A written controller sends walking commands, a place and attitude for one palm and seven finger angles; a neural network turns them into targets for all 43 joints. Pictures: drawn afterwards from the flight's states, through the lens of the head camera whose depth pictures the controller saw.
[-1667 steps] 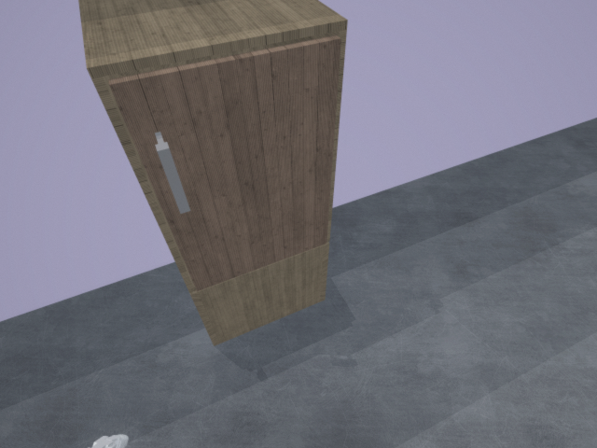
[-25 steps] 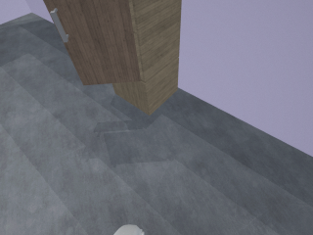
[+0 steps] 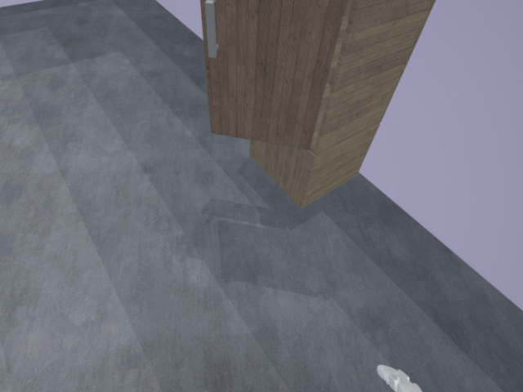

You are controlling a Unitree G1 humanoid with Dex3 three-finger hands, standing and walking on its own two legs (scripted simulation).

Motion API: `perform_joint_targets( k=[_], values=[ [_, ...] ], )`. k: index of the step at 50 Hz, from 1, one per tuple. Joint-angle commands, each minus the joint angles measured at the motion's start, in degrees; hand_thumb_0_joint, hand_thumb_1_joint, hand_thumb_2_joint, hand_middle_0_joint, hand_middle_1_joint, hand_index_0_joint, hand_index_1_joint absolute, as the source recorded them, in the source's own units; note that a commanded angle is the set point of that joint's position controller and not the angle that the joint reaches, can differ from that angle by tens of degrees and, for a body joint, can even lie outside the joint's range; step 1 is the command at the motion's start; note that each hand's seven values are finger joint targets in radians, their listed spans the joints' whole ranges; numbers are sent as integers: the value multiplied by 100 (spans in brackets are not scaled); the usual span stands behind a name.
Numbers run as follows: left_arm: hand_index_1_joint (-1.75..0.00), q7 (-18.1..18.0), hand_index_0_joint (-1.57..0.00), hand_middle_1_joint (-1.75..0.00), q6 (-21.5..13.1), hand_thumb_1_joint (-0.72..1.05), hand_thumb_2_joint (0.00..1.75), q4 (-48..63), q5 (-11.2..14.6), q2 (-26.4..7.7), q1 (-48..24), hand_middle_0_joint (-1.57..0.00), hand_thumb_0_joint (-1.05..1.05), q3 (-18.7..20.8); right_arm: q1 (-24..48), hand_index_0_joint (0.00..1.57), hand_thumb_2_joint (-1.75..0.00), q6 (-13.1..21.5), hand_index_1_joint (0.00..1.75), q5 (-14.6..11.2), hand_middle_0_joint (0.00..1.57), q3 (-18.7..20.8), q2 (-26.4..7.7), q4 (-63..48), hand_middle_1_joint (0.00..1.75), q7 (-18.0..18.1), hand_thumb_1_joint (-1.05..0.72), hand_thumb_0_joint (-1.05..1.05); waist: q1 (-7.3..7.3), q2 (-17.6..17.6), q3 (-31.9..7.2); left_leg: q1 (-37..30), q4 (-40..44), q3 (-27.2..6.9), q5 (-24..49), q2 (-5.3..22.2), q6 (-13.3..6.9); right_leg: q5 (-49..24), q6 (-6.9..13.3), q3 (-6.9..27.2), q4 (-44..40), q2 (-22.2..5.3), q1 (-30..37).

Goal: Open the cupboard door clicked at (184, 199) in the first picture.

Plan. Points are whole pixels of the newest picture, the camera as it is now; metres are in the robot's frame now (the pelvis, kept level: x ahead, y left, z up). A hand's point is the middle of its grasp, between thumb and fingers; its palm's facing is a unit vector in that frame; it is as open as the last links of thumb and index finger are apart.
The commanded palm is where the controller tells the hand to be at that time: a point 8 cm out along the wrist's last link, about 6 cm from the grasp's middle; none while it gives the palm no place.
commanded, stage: take the last steps up to it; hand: left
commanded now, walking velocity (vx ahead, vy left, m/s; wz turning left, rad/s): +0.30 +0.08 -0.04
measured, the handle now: (213, 27) +1.00 +0.27 +0.05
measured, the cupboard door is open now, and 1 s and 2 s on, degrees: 43 43 43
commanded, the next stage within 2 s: come to a stop and stand still in 0.94 s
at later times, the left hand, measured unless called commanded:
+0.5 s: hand (193, 280) +0.33 +0.18 -0.15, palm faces -0.08 -0.98 -0.16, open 7.4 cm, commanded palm none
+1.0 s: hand (168, 305) +0.28 +0.22 -0.17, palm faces +0.11 -0.98 -0.14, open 7.4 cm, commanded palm none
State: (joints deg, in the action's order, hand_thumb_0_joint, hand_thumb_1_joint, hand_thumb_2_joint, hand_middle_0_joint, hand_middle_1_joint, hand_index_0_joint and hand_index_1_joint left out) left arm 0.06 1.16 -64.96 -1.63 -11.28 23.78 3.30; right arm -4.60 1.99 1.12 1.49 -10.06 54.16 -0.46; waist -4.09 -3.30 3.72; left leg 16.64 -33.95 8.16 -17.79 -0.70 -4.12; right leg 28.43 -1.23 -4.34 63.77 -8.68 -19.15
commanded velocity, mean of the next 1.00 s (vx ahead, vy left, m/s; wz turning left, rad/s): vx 0.27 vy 0.05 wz -0.04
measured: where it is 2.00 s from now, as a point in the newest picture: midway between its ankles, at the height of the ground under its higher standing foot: (253, 334)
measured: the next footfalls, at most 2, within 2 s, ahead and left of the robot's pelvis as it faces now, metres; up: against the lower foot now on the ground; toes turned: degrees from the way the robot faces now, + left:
right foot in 0.52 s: +0.28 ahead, -0.06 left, +0.00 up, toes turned -7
left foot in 0.98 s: +0.49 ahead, +0.17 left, +0.00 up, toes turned +5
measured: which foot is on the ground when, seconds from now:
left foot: down 0.00-0.52, up 0.54-0.96, down 0.98-1.00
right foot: up 0.00-0.50, down 0.52-1.00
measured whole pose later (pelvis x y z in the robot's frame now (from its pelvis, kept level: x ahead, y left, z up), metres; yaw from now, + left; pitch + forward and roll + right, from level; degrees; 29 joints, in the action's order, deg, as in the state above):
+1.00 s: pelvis +0.38 +0.07 +0.00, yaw -1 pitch +0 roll +0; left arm -0.3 -2.9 -67.1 -1.0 -7.4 25.7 1.7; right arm -3.9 2.9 1.4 2.6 -11.6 57.5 -0.3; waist -3.5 -1.8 3.7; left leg 21.9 -31.3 6.4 -8.8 1.4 -0.8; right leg 26.5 -0.4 -5.2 32.1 -3.3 -2.7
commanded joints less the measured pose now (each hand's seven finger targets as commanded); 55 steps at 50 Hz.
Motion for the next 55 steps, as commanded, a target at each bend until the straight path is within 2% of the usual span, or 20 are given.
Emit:
perform_joint_targets(
  k=[1, 9, 18, 23, 24, 25, 26, 27, 29, 31, 34, 43, 45, 47, 48, 49, 50, 51, 52, 55],
  values=[
    [-30, 36, -20, -30, -238, 90, 90, 622, -7, -153, -492, -20, 0, 41, -1196, 20, -90, 104, 30, -1, 20, 127, -724, 173, 30, 177, -90, 0, 426, 806, 127, -958, 2248, -1565, 1732, 1502, -367, -1053, 93, 318, 779, -48, -1651],
    [-30, 15, -20, -30, -128, 90, 90, 835, 32, -124, -1015, -20, 0, 81, -1923, 20, -90, 232, 30, 3, 20, 88, -474, 564, 30, 233, -90, 0, 286, 684, 93, -1510, 2284, -1068, 3549, 1355, -171, -1821, 63, 320, 79, 236, -2042],
    [-30, 71, -20, -30, -243, 90, 90, 1390, 66, -22, -2450, -20, 0, -71, -3023, 20, -90, 252, 30, 74, 20, -36, -425, 1110, 30, 320, -90, 0, 689, 614, 338, -2410, 1888, -1027, 5159, 1454, -198, -1628, 381, -82, -1505, 506, -2061],
    [-30, -3, -20, -30, -310, 90, 90, 1127, 83, -189, -1248, -20, 0, -38, -2847, 20, -90, 200, 30, 8, 20, 6, -630, 1216, 30, 324, -90, 0, 120, 748, -194, -1875, 463, -616, 7008, 1256, 82, -1351, 699, -469, -2691, 1115, 284],
    [-30, -15, -20, -30, -349, 90, 90, 921, 70, -289, -556, -20, 0, 41, -2666, 20, -90, 204, 30, -34, 20, 31, -646, 1153, 30, 323, -90, 0, -199, 809, -425, -1251, -362, -512, 6461, 1098, 198, -1885, 787, -307, -3117, 1005, 1387],
    [-30, -55, -20, -30, -401, 90, 90, 683, 53, -636, 273, -20, 0, 148, -2495, 20, -90, 220, 30, -116, 20, 56, -535, 1046, 30, 284, -90, 0, -518, 306, -824, 0, -1711, -349, 4592, 743, 306, -2662, 1241, 779, -3269, 102, 2834],
    [-30, -89, -20, -30, -415, 90, 90, 563, 84, -1059, 684, -20, 0, 253, -2560, 20, -90, 252, 30, -170, 20, 59, -284, 875, 30, 266, -90, 0, -421, -652, -1275, 1476, -3735, -141, -1141, -217, 443, -3798, 2067, 3457, -4014, -1699, 3755],
    [-30, -112, -20, -30, -395, 90, 90, 638, 174, -1113, 372, -20, 0, 243, -2237, 20, -90, 162, 30, -112, 20, 118, -439, 793, 30, 222, -90, 0, -298, -44, -780, 1712, -4411, -900, -1426, 90, 278, -2727, 2155, 3603, -4717, -1941, 2731],
    [-30, -167, -20, -30, -412, 90, 90, 805, 151, -479, -513, -20, 0, 112, -1704, 20, -90, 53, 30, -27, 20, 125, -84, 653, 30, 143, -90, 0, 150, 337, 475, 1818, -3948, -1074, -451, 557, 288, -2027, 1538, 2403, -5167, -1320, 1015],
    [-30, -141, -20, -30, -536, 90, 90, 781, 122, -56, -671, -20, 0, -27, -2039, 20, -90, -56, 30, 27, 20, 77, 145, 769, 30, 91, -90, 0, 485, -175, 417, 1324, -3409, -935, 57, 679, 399, -2429, 1133, 1320, -5357, -795, 404],
    [-30, -127, -20, -30, -646, 90, 90, 627, 78, 0, -393, -20, 0, 31, -2013, 20, -90, -115, 30, 49, 20, 123, 261, 751, 30, 45, -90, 0, 544, -144, 8, 1198, -2507, -656, 318, 674, 552, -3215, 1053, 758, -5249, -522, 666],
    [-30, -84, -20, -30, -626, 90, 90, 167, 37, -445, 129, -20, 0, 6, -153, 20, -90, 13, 30, -12, 20, 115, -46, 149, 30, -92, -90, 0, 149, -517, 171, 1192, -485, -322, 589, 383, 548, -4299, 977, 727, -4855, -672, 1527],
    [-30, -99, -20, -30, -591, 90, 90, 122, 36, -517, 121, -20, 0, 19, -87, 20, -90, 49, 30, -11, 20, 108, -131, 125, 30, -79, -90, 0, 210, -462, 187, 833, -103, -239, 475, 208, 464, -4711, 905, 650, -4577, -668, 1616],
    [-30, -109, -20, -30, -568, 90, 90, 111, 62, -568, 4, -20, 0, 22, -831, 20, -90, 109, 30, 26, 20, 133, -326, 383, 30, 10, -90, 0, 622, -406, -212, -450, 751, 16, 944, -88, 369, -5425, 674, 309, -3517, -383, 1438],
    [-30, -106, -20, -30, -551, 90, 90, 145, 79, -447, 70, -20, 0, -18, -1435, 20, -90, 148, 30, 56, 20, 203, -637, 581, 30, 55, -90, 0, 831, 132, -585, -1678, 749, -302, 1667, 319, 246, -4570, 523, 214, -2522, -146, 699],
    [-30, -97, -20, -30, -548, 90, 90, 232, 134, -184, 243, -20, 0, -65, -2147, 20, -90, 185, 30, 129, 20, 326, -1208, 668, 30, 119, -90, 0, 1052, 1331, -1298, -2925, 523, -1855, 3065, 1701, -334, -2032, 271, -254, -1144, 522, -493],
    [-30, -113, -20, -30, -559, 90, 90, 379, 149, -51, 130, -20, 0, -122, -2492, 20, -90, 113, 30, 66, 20, 348, -1417, 703, 30, 171, -90, 0, 1062, 1814, -1635, -3096, 1009, -2674, 4280, 2514, -916, 629, 254, -59, 292, 799, -980],
    [-30, -164, -20, -30, -511, 90, 90, 460, 105, -113, -101, -20, 0, -79, -2159, 20, -90, 51, 30, 38, 20, 304, -1345, 640, 30, 176, -90, 0, 928, 1117, -1122, -2320, 1202, -2316, 3736, 2605, -1080, 666, 344, 245, 810, 581, -1098],
    [-30, -160, -20, -30, -458, 90, 90, 454, 82, -29, -279, -20, 0, -87, -1725, 20, -90, 85, 30, 34, 20, 231, -1082, 518, 30, 208, -90, 0, 778, 1253, -810, -1667, 1421, -2156, 3261, 2300, -937, 263, 299, 346, 932, 418, -1206],
    [-30, -148, -20, -30, -230, 90, 90, 238, 113, 212, -53, -20, 0, -110, -920, 20, -90, 145, 30, 18, 20, -25, -484, 319, 30, 309, -90, 0, 291, 724, -179, -207, 1627, -1084, 4681, 1812, -410, -592, 19, 583, -65, 205, -294]
  ],
)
